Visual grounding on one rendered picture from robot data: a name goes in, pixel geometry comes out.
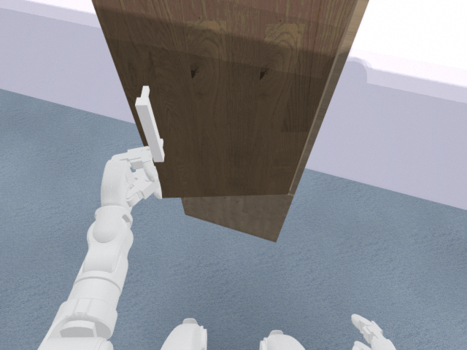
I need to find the right robot hand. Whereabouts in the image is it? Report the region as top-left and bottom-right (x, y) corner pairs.
(351, 314), (396, 350)

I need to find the left robot hand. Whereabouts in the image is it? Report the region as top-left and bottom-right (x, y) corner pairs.
(101, 146), (162, 213)

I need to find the cupboard door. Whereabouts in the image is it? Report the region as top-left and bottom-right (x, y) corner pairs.
(91, 0), (355, 198)

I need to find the left robot forearm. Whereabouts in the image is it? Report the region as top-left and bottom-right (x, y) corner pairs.
(37, 205), (134, 350)

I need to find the left robot shin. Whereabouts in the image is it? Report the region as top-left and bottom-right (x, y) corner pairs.
(183, 318), (197, 324)

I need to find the left robot thigh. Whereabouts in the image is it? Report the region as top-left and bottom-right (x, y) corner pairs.
(161, 324), (207, 350)

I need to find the handle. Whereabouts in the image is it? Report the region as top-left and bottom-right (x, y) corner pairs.
(135, 86), (164, 162)

